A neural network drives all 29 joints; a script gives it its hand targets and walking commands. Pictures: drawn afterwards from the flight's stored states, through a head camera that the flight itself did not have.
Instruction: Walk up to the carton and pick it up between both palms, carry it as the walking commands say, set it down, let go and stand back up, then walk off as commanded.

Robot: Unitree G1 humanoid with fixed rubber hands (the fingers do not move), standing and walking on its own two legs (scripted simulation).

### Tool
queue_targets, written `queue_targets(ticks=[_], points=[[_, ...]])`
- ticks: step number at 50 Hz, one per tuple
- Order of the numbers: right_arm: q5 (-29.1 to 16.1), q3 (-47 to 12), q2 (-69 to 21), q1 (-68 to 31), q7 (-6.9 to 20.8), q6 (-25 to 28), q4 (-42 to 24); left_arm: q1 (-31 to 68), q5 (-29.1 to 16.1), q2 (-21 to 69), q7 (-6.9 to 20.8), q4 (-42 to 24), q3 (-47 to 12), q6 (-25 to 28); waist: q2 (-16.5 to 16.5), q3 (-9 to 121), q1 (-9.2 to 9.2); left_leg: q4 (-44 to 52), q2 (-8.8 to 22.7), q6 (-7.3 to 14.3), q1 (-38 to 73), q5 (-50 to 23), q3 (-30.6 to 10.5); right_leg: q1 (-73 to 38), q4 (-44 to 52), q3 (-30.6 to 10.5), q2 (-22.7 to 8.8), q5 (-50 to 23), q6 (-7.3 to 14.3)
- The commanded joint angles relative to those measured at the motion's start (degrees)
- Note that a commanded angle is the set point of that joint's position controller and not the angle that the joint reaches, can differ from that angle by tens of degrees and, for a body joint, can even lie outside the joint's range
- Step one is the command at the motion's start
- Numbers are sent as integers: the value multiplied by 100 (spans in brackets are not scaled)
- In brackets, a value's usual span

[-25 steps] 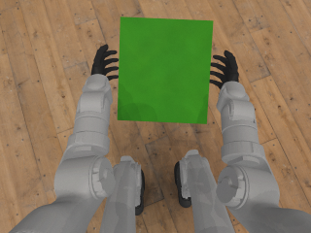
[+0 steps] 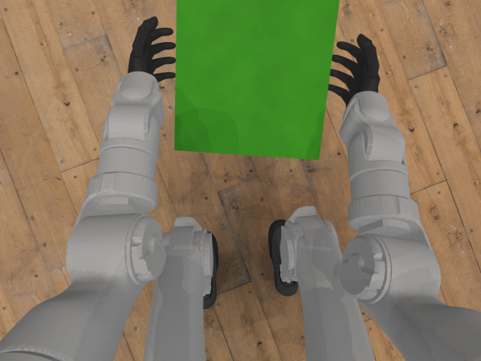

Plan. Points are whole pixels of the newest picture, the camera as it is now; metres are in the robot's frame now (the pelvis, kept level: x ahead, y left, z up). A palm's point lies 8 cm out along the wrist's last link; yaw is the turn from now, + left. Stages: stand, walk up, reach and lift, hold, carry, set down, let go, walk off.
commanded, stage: set down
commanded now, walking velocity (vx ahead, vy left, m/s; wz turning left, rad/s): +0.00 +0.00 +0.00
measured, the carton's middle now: (251, 76) +0.55 -0.03 -0.19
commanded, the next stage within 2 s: none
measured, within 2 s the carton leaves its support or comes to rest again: neither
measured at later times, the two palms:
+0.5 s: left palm (158, 80) +0.55 +0.13 -0.19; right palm (338, 96) +0.50 -0.18 -0.18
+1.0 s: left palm (170, 85) +0.57 +0.13 -0.27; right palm (328, 93) +0.53 -0.19 -0.25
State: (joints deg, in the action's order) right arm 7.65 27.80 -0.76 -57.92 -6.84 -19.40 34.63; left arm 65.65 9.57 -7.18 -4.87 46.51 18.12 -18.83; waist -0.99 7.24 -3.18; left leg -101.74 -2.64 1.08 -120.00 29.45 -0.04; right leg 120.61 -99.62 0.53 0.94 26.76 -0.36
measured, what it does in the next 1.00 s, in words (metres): lowers itself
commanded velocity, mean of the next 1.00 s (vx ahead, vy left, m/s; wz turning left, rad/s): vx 0.00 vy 0.00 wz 0.00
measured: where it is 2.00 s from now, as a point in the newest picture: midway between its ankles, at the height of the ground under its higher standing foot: (245, 276)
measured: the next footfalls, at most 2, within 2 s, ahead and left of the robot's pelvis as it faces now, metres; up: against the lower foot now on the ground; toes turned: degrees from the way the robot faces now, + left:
none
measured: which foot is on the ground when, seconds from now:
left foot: down 0.00-1.00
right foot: down 0.00-1.00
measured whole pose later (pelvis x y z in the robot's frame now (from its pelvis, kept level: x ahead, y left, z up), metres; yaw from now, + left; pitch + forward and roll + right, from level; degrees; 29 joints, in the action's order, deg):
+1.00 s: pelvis +0.00 +0.00 -0.11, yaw -1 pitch +41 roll -3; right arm -0.8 23.3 10.6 -78.7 -6.6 -14.0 49.9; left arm 86.0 -1.4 -18.9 -5.4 60.0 6.0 -14.2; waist 0.8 -15.8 -4.4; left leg -125.0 -3.0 1.7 -130.9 34.7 0.1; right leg 131.0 -121.9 1.3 1.2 31.7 -1.1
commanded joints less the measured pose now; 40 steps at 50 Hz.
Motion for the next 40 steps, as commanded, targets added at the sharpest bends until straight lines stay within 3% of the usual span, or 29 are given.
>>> queue_targets(ticks=[1,16,40], points=[[-940,-3176,-4892,-4299,1663,174,-232,3474,-919,5537,1665,-291,-2472,267,-280,6388,-125,770,-638,-106,3174,-1591,-33,-3582,444,174,708,-1717,-139],[-989,-2906,-4513,-4932,1632,223,-6,4198,-1102,5172,1623,-98,-2409,331,-371,6102,-207,122,-571,-81,2778,-1289,19,-3152,-231,271,604,-1469,-92],[-1392,-2914,-3678,-5644,1504,625,172,4957,-1656,4445,1445,0,-2795,689,-488,5630,-335,-1052,-506,-74,2740,-1786,-34,-2928,-1389,292,510,-1992,-43]])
